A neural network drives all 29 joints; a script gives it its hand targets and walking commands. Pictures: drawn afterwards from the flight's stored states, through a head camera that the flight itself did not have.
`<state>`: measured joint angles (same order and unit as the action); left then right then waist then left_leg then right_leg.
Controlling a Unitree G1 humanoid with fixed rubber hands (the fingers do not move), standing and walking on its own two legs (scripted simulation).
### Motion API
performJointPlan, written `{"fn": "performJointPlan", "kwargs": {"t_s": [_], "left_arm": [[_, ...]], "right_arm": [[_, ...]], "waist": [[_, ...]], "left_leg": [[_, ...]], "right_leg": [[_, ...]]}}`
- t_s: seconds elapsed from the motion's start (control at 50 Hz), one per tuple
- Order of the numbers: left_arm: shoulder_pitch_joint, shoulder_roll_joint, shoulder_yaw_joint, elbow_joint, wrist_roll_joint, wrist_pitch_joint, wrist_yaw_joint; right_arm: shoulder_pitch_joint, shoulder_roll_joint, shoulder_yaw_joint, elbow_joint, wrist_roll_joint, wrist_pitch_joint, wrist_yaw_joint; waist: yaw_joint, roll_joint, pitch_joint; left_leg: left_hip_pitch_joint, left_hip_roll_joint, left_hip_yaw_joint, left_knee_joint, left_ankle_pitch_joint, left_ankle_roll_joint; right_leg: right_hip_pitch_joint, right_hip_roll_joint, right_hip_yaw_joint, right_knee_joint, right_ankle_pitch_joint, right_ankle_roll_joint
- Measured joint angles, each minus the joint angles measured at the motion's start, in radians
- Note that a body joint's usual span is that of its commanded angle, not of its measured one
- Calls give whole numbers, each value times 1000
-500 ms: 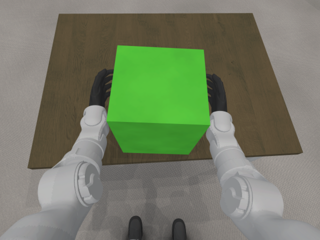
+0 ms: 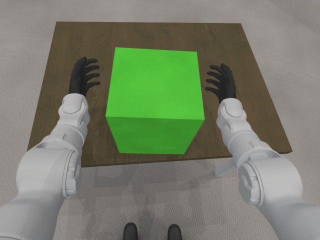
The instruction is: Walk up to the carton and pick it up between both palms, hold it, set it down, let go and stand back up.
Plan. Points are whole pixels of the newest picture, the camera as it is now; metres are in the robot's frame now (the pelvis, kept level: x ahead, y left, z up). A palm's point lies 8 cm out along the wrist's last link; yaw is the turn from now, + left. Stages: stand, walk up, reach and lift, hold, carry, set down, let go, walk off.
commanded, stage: set down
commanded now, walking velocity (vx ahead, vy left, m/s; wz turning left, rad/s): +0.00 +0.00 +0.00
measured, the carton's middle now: (154, 107) +0.47 +0.02 -0.05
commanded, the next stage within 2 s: none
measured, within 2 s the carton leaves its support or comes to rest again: neither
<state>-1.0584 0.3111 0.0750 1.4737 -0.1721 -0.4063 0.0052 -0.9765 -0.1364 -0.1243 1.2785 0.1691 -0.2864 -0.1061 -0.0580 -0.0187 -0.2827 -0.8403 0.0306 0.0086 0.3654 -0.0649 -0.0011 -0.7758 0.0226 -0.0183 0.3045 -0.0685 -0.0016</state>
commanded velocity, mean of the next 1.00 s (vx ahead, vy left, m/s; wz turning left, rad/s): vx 0.00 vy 0.00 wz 0.00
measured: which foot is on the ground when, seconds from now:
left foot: down 0.00-1.00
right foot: down 0.00-1.00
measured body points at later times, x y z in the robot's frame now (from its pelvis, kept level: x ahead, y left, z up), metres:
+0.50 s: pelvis +0.00 +0.00 +0.01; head +0.08 +0.03 +0.45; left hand +0.49 +0.21 +0.11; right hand +0.48 -0.18 +0.12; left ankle +0.03 +0.12 -0.73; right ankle +0.01 -0.12 -0.73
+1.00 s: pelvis +0.01 +0.00 +0.01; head +0.06 +0.02 +0.46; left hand +0.45 +0.22 +0.07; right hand +0.44 -0.20 +0.09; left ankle +0.03 +0.12 -0.73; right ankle +0.01 -0.12 -0.73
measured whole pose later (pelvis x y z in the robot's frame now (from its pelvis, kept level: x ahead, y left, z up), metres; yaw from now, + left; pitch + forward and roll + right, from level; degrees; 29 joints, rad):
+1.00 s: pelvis +0.01 +0.00 +0.01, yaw +0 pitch +18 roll -1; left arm -0.82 0.35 0.00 1.27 -0.26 -0.30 -0.06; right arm -0.80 -0.21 0.05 1.13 0.35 -0.18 -0.10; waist -0.05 -0.04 -0.23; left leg -0.54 0.03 0.01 0.31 -0.09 -0.01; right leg -0.48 0.03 -0.01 0.25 -0.08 -0.01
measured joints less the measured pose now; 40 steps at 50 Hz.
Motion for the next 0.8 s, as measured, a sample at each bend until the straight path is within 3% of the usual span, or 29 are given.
{"fn": "performJointPlan", "kwargs": {"t_s": [0.3, 0.46, 0.6, 0.8], "left_arm": [[-22, 36, -98, -50, -91, 79, -16], [-28, 53, -99, -103, -105, 167, -19], [-43, 72, -122, -118, -106, 252, -26], [30, 66, -116, -116, -114, 220, -54]], "right_arm": [[-39, -63, 97, -7, 124, 67, 25], [-45, -75, 122, -58, 144, 151, 10], [-84, -86, 147, -34, 176, 223, -5], [-23, -96, 170, -46, 200, 205, -3]], "waist": [[3, -3, -19], [1, -8, -27], [-7, -4, 12], [-4, -6, 47]], "left_leg": [[17, 2, 4, 23, -11, 0], [78, 1, 3, 0, -8, -2], [178, -2, -7, -2, -22, -5], [274, -2, -3, -18, -34, -6]], "right_leg": [[13, 2, 9, 23, -8, 1], [72, 2, 8, 5, -7, -1], [177, 0, -2, 1, -24, -4], [271, 0, 1, -16, -34, -5]]}}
